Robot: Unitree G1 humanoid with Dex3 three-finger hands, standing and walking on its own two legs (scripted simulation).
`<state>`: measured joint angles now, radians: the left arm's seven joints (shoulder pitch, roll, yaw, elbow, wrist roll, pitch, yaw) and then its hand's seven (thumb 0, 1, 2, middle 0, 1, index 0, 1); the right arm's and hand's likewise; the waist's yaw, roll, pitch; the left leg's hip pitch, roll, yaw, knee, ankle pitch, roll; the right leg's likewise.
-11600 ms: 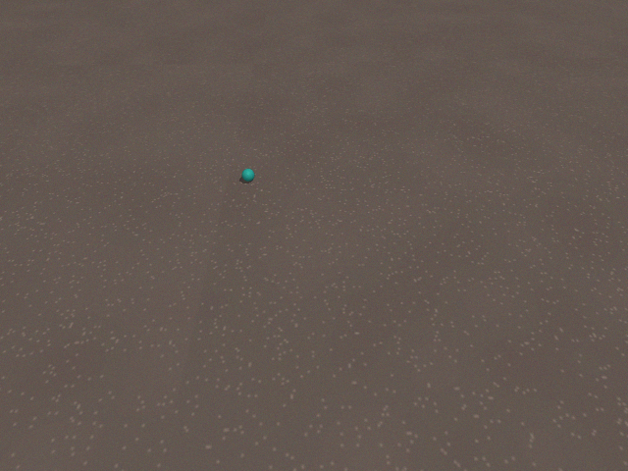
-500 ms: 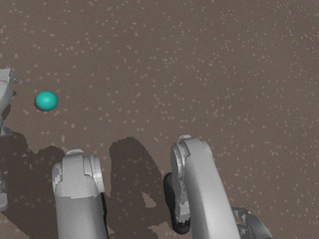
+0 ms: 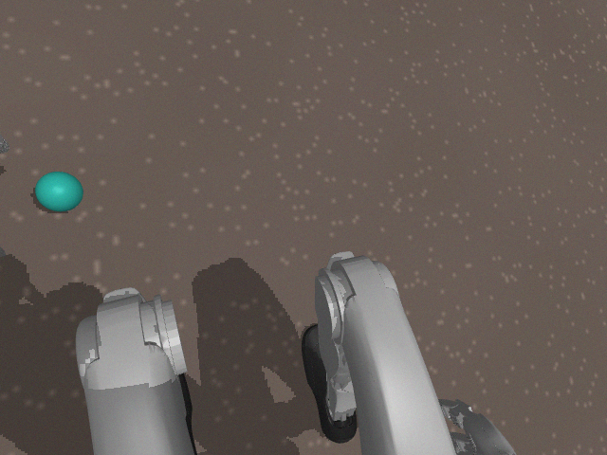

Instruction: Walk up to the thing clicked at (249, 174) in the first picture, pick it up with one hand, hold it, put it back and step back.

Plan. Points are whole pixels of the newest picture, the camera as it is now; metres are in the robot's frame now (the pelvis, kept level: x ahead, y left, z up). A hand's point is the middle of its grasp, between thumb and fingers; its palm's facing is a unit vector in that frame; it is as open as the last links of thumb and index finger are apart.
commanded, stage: approach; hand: left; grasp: from above
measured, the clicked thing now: (59, 191) +0.49 +0.30 -0.29
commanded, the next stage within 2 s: rest palm in 0.80 s
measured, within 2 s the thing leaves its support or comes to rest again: neither
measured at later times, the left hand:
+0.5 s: hand (59, 141) +0.52 +0.26 -0.16, palm faces -0.33 -0.05 -0.94, open 14.1 cm
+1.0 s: hand (17, 190) +0.46 +0.32 -0.18, palm faces -0.42 -0.09 -0.90, open 14.1 cm
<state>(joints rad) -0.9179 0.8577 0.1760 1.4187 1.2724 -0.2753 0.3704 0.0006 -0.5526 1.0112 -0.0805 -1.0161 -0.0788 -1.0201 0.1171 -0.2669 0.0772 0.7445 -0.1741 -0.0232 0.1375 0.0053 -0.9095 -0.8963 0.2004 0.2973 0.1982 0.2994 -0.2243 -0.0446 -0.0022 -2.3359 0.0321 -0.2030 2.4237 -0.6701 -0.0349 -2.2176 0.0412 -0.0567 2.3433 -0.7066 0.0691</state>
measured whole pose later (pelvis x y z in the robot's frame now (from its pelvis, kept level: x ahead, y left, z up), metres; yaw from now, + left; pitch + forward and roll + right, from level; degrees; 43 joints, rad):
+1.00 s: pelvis +0.00 +0.00 -0.01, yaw +0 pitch +31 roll -9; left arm -0.98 0.83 0.06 1.36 1.23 -0.27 0.36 0.00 -0.52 0.95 -0.08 -1.06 -0.10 -1.04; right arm 0.13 -0.30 0.11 0.71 -0.17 -0.02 0.13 0.01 -0.91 -0.89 0.20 0.30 0.20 0.30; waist -0.24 -0.07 0.04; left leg -2.34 0.02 -0.22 2.44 -0.66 -0.05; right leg -2.22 0.03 -0.07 2.36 -0.70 0.06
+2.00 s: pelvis +0.00 +0.01 -0.02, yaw -5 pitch +28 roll -13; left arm -1.07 0.98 0.10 1.69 1.31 -0.22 0.58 0.00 -0.51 1.00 -0.09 -0.98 -0.09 -0.99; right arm 0.09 -0.32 0.26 0.67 -0.26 -0.16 0.19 0.00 -0.90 -0.89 0.20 0.30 0.20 0.30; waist -0.37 -0.13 0.13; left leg -2.36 0.03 -0.29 2.52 -0.68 -0.04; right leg -2.22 0.08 -0.12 2.37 -0.68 0.08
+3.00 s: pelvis -0.01 +0.01 -0.02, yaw -6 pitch +27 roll -15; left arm -1.09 1.05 0.12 1.73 1.27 -0.17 0.62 0.00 -0.16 0.74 -0.29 -0.91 -0.33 -0.88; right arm 0.09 -0.34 0.31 0.64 -0.27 -0.24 0.23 0.00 -0.90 -0.89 0.20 0.30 0.20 0.30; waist -0.40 -0.16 0.19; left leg -2.36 0.04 -0.31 2.54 -0.69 -0.02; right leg -2.21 0.09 -0.13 2.36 -0.67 0.09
